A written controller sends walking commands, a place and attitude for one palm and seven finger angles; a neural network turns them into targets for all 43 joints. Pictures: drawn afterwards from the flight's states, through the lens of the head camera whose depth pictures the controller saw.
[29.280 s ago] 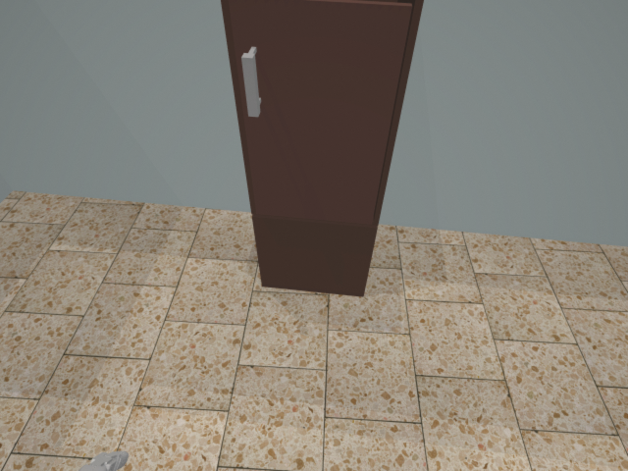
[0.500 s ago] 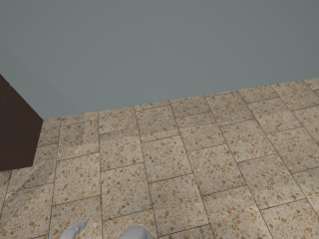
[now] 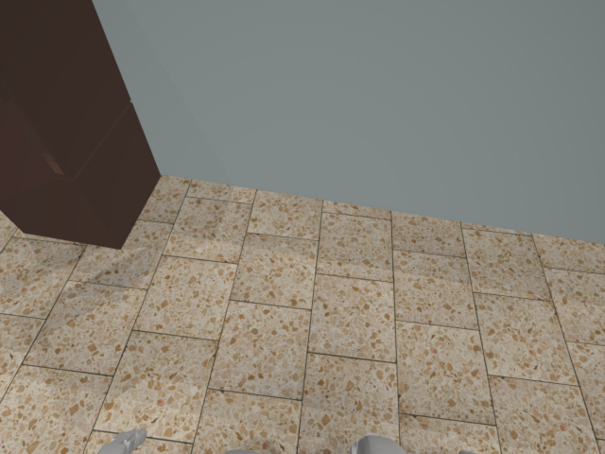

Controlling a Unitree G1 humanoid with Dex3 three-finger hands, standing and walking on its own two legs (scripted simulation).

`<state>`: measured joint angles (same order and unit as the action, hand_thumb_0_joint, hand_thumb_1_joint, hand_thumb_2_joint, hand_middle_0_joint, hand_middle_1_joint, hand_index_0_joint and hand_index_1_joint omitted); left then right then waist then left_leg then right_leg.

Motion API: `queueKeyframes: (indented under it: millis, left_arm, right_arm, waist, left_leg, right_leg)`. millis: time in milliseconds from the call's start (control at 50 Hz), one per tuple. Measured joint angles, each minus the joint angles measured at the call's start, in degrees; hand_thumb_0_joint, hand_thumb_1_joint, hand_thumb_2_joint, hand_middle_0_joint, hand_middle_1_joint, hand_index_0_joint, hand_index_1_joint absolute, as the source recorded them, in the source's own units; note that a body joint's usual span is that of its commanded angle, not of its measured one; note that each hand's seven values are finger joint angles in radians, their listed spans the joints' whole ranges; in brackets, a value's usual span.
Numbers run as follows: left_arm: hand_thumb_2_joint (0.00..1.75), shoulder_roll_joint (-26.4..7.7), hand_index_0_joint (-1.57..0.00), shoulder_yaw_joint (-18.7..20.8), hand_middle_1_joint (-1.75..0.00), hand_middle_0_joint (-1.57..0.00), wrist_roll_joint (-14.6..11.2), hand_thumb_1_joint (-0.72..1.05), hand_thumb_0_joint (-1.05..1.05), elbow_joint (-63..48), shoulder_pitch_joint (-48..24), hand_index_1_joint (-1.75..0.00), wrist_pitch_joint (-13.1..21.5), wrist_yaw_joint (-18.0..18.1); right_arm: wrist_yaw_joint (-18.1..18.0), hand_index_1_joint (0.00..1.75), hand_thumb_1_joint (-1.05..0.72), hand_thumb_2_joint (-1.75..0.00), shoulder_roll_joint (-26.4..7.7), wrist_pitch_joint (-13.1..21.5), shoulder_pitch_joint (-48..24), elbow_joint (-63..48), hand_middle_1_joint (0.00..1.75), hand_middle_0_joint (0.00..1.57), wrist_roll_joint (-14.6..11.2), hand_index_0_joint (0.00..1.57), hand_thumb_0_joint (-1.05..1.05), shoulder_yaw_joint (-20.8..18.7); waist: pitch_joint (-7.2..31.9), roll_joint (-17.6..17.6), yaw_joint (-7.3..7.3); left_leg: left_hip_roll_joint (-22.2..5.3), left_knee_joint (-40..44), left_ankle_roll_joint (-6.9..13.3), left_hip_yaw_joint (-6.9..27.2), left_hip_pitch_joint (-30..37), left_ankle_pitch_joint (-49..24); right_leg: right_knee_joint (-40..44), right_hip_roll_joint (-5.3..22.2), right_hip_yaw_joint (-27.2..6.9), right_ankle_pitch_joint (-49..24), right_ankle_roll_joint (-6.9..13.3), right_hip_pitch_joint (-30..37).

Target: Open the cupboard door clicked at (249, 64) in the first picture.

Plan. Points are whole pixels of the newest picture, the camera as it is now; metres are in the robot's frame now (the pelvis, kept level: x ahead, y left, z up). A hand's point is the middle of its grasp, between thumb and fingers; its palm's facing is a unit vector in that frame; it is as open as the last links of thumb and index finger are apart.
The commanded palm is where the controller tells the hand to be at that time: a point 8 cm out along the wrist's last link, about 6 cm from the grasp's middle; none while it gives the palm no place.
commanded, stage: turn to face it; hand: left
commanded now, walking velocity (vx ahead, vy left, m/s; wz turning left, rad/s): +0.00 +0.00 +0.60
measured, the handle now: out of the picture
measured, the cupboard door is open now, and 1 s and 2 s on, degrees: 47 47 47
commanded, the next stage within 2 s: take the last steps up to it in 1.06 s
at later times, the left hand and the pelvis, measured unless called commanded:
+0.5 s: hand out of the picture +0.00 +0.19 -0.19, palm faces +0.35 -0.91 -0.20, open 7.4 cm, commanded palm none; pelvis +0.02 -0.02 -0.02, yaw +20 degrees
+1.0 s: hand out of the picture +0.03 +0.16 -0.15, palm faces +0.54 -0.80 -0.27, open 7.4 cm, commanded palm none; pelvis +0.06 -0.05 +0.00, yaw +34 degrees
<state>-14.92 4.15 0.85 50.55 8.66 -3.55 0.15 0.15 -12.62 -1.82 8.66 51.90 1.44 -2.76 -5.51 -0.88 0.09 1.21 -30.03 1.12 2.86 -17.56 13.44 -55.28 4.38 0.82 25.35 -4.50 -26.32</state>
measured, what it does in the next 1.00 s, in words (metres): steps on the spot, turning left: right foot, then left foot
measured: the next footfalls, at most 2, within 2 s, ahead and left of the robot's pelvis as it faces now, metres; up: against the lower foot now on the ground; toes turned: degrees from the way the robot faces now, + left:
right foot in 0.12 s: +0.06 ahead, -0.16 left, +0.00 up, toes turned +3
left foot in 0.46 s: +0.04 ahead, +0.10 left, +0.00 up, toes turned +23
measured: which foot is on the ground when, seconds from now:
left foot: down 0.00-0.12, up 0.14-0.44, down 0.46-0.88, up 0.90-1.00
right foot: up 0.00-0.10, down 0.12-0.46, up 0.48-0.86, down 0.88-1.00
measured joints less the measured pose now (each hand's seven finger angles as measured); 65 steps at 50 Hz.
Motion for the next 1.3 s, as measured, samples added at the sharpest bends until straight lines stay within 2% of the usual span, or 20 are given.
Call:
queueKeyframes:
  millis: [120,180,260,300,400,460,480,500,540,600,720,800,860,880,940,1020,1080,1180,1220,1300]
  left_arm:
    - [0.9,0.29,-0.2,-0.48,-0.3,-0.2,-0.11,0.91,0.01,-2.04,-0.39,-0.3,1.59,0.03]
    - [0.9,1.66,-0.2,-1.08,-0.3,-0.2,0.34,0.9,0.01,-1.9,-0.14,-0.3,2.53,0.56]
    - [0.9,3.31,-0.2,-1.91,-0.3,-0.2,0.22,0.9,0.01,-1.44,1.78,-0.3,2.37,0.85]
    - [0.9,3.59,-0.2,-2.08,-0.3,-0.2,0.24,0.9,0.01,-1.05,2.52,-0.3,2.51,0.89]
    - [0.9,3.66,-0.21,-2.26,-0.3,-0.2,0.52,0.9,0.01,-0.27,3.98,-0.3,3.03,0.53]
    - [0.9,2.95,-0.21,-1.87,-0.3,-0.2,0.23,0.9,0.01,0.33,5.45,-0.3,2.84,0.11]
    - [0.9,2.44,-0.21,-1.6,-0.3,-0.2,-0.04,0.9,0.01,0.66,5.66,-0.3,2.42,-0.02]
    - [0.9,1.76,-0.21,-1.32,-0.3,-0.2,-0.18,0.9,0.01,1.19,5.33,-0.3,1.63,0.04]
    - [0.9,0.68,-0.21,-0.79,-0.3,-0.2,-0.11,0.9,0.01,1.91,4.63,-0.3,0.07,0.4]
    - [0.9,-0.25,-0.2,-0.11,-0.3,-0.2,0.07,0.9,0.01,2.49,3.09,-0.3,-0.7,0.47]
    - [0.9,-0.32,-0.2,0.06,-0.3,-0.2,0.04,0.91,0.01,0.72,0.69,-0.3,0.07,0.15]
    - [0.9,0.18,-0.2,-0.26,-0.3,-0.2,-0.05,0.91,0.01,-0.08,-0.37,-0.3,0.44,0.21]
    - [0.9,0.69,-0.2,-0.7,-0.3,-0.2,-0.2,0.91,0.01,-0.67,-0.3,-0.3,1.41,0.23]
    - [0.9,0.76,-0.2,-0.83,-0.3,-0.2,-0.04,0.91,0.01,-0.96,0.12,-0.3,2.07,0.31]
    - [0.9,2.85,-0.2,-1.65,-0.3,-0.2,0.35,0.9,0.01,-0.39,0.65,-0.3,2.84,0.71]
    - [0.9,4.66,-0.2,-2.34,-0.3,-0.2,0.24,0.9,0.01,0.5,2.71,-0.3,2.86,0.86]
    - [0.9,5.12,-0.2,-2.56,-0.3,-0.2,0.42,0.9,0.01,1.46,4.01,-0.3,3.07,0.76]
    - [0.9,4.16,-0.21,-2.02,-0.3,-0.2,0.5,0.91,0.01,3.32,5.94,-0.3,3.31,0.63]
    - [0.9,3.59,-0.21,-1.75,-0.3,-0.2,0.0,0.91,0.01,4.16,7.03,-0.3,2.94,0.39]
    - [0.9,1.84,-0.2,-0.86,-0.3,-0.2,0.17,0.91,0.01,6.4,6.72,-0.3,0.65,0.0]
  right_arm:
    - [0.39,0.3,-0.9,-0.9,-0.19,-1.25,1.9,0.61,0.3,0.2,-0.27,0.21,0.01,-0.92]
    - [0.64,0.29,-0.91,-0.9,-1.37,-1.92,1.62,1.23,0.3,0.2,-0.55,0.21,0.01,-1.89]
    - [1.31,0.29,-0.91,-0.9,-2.15,-2.69,1.32,1.87,0.3,0.2,-0.4,0.2,0.01,-2.49]
    - [1.49,0.29,-0.91,-0.9,-1.84,-2.73,1.01,1.82,0.3,0.2,-0.56,0.2,0.01,-2.27]
    - [1.71,0.29,-0.91,-0.9,-1.31,-2.19,-0.63,1.41,0.3,0.2,-0.91,0.2,0.01,-1.42]
    - [1.85,0.29,-0.91,-0.9,-1.48,-1.25,-1.63,0.34,0.3,0.2,-0.83,0.2,0.01,-0.95]
    - [1.77,0.29,-0.91,-0.9,-1.4,-0.59,-1.94,-0.06,0.3,0.2,-0.67,0.2,0.01,-0.99]
    - [1.53,0.29,-0.91,-0.9,-1.06,-0.08,-2.3,-0.34,0.3,0.2,-0.62,0.2,0.01,-0.92]
    - [1.11,0.29,-0.91,-0.9,-0.52,0.45,-2.48,-0.83,0.3,0.2,-0.46,0.2,0.01,-0.45]
    - [0.18,0.29,-0.91,-0.9,0.09,0.77,-1.6,-1.11,0.3,0.2,-0.28,0.2,0.0,-0.03]
    - [-0.19,0.29,-0.91,-0.9,0.43,0.51,0.2,0.21,0.3,0.2,-0.09,0.21,0.0,0.33]
    - [0.03,0.3,-0.9,-0.9,0.67,-0.16,1.25,0.94,0.3,0.2,0.14,0.21,0.0,0.05]
    - [0.13,0.3,-0.9,-0.9,0.62,-0.62,2.11,1.35,0.3,0.2,-0.16,0.21,0.0,-0.3]
    - [0.21,0.3,-0.9,-0.9,0.56,-0.75,2.5,1.38,0.3,0.2,-0.44,0.21,0.0,-0.47]
    - [0.3,0.29,-0.91,-0.9,-0.78,-1.59,2.17,2.23,0.3,0.2,-0.67,0.21,0.01,-1.37]
    - [0.63,0.29,-0.91,-0.9,-1.35,-2.36,1.71,3.17,0.3,0.2,-0.58,0.2,0.01,-1.73]
    - [0.74,0.29,-0.91,-0.9,-0.85,-2.24,1.16,3.5,0.3,0.2,-0.79,0.2,0.01,-1.45]
    - [0.6,0.29,-0.91,-0.9,0.17,-1.12,-0.33,3.88,0.3,0.2,-0.98,0.2,0.01,-0.4]
    - [0.53,0.29,-0.91,-0.9,0.15,-0.02,-0.51,3.51,0.3,0.2,-0.75,0.2,0.01,0.02]
    - [0.0,0.29,-0.91,-0.9,1.71,1.34,-0.42,2.93,0.3,0.2,0.1,0.2,0.0,0.71]
  waist:
    - [1.57,1.57,-0.94]
    - [0.91,2.88,-1.13]
    - [0.8,2.6,-1.62]
    - [0.51,1.29,-1.73]
    - [-0.7,-1.35,-0.53]
    - [-0.71,-1.91,-0.01]
    - [-0.57,-2.25,-0.17]
    - [-0.76,-2.83,-0.07]
    - [-0.8,-3.13,0.37]
    - [-0.11,-2.5,0.35]
    - [0.84,-0.25,0.27]
    - [1.33,1.03,-0.52]
    - [1.79,1.6,-0.86]
    - [2.25,1.34,-0.7]
    - [1.43,3.23,-1.05]
    - [1.05,2.67,-1.21]
    - [0.69,1.03,-0.95]
    - [0.2,-1.26,0.57]
    - [0.78,-1.08,0.69]
    - [1.12,-2.55,1.45]
  left_leg:
    - [1.11,-2.98,-2.18,4.2,-2.32,1.21]
    - [1.49,-17.63,-2.87,2.98,-7.38,12.13]
    - [0.0,-33.9,-4.32,-1.62,-11.82,12.04]
    - [-1.0,-32.42,-5.04,-3.51,-11.15,11.94]
    - [-1.95,-16.38,-5.0,-6.95,-5.64,12.09]
    - [-1.55,-4.74,-3.7,-8.16,-0.91,4.15]
    - [-0.96,-4.4,-0.42,-7.93,-1.25,2.11]
    - [-0.42,-6.03,1.28,-7.55,-2.09,2.63]
    - [-0.19,-7.02,2.12,-6.71,-2.34,4.23]
    - [0.04,-3.95,1.27,-4.63,-1.24,2.95]
    - [0.39,1.42,0.98,-0.76,0.8,-0.34]
    - [0.51,1.31,-0.05,1.58,0.63,-0.37]
    - [1.03,-1.12,-1.27,3.1,-0.62,0.83]
    - [1.52,-3.13,-1.59,3.11,-1.73,1.93]
    - [1.68,-19.19,-2.38,2.12,-6.85,13.12]
    - [0.35,-32.11,-3.79,-1.55,-10.16,12.83]
    - [-0.75,-27.56,-4.42,-3.54,-8.39,12.82]
    - [-1.01,-9.57,-3.99,-5.8,-1.44,9.33]
    - [-1.22,-1.83,-2.25,-5.6,1.61,2.33]
    - [-0.2,-3.64,1.28,-5.88,1.44,4.34]
  right_leg:
    - [21.47,-1.96,0.25,-5.66,1.18,8.79]
    - [21.31,-1.44,2.26,-8.05,3.47,9.48]
    - [24.41,0.25,5.33,-7.51,3.96,12.57]
    - [26.04,1.26,6.64,-7.99,3.87,13.84]
    - [25.05,3.76,10.03,-6.52,2.89,14.89]
    - [19.77,5.2,11.95,-3.33,1.63,13.62]
    - [15.22,5.75,11.43,-1.82,0.95,11.79]
    - [9.28,5.51,9.18,1.86,0.45,9.45]
    - [-1.44,3.71,5.25,5.88,0.21,4.91]
    - [-8.86,1.86,2.37,2.46,-0.11,0.33]
    - [-2.13,0.31,-0.1,-1.09,-0.2,-0.56]
    - [7.9,-1.12,-0.04,-1.06,0.22,3.04]
    - [19.52,-2.35,0.65,-6.35,0.8,8.44]
    - [23.27,-2.08,0.51,-8.27,1.85,9.98]
    - [21.87,-1.93,2.62,-7.01,4.24,10.69]
    - [24.96,-0.55,4.59,-7.55,4.44,13.57]
    - [26.74,0.58,5.81,-8.1,4.24,14.94]
    - [24.77,2.08,7.65,-6.45,3.14,14.98]
    - [21.1,2.2,8.5,-4.33,2.32,13.6]
    - [2.26,1.2,4.29,5.57,2.33,6.33]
